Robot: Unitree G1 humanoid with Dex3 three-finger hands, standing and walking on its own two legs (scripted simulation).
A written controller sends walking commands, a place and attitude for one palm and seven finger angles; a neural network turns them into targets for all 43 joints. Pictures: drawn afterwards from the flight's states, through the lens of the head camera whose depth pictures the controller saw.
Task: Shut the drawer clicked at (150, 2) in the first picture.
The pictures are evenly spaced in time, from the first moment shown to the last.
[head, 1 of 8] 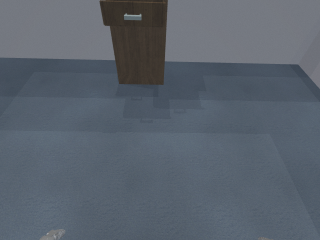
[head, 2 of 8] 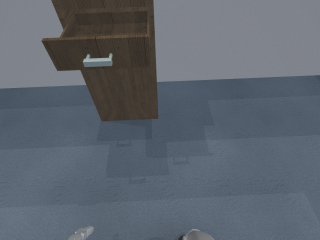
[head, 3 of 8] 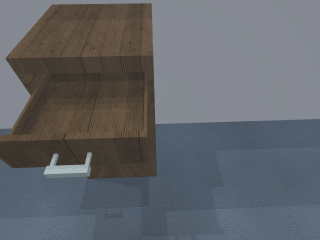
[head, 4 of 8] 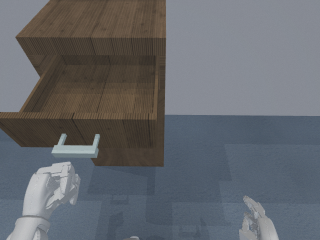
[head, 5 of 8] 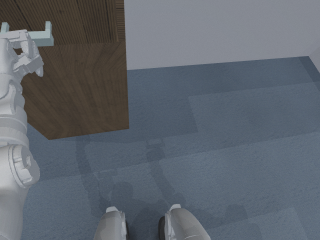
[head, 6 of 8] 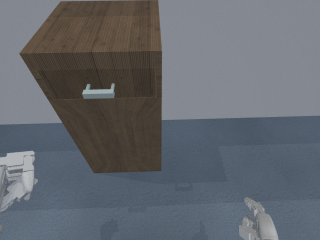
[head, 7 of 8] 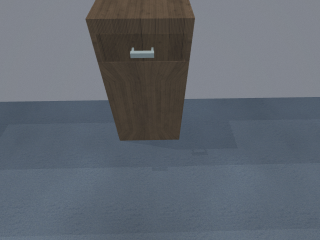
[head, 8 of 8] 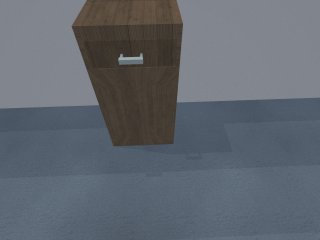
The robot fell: no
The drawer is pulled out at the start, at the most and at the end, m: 0.27 0.27 0.00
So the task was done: yes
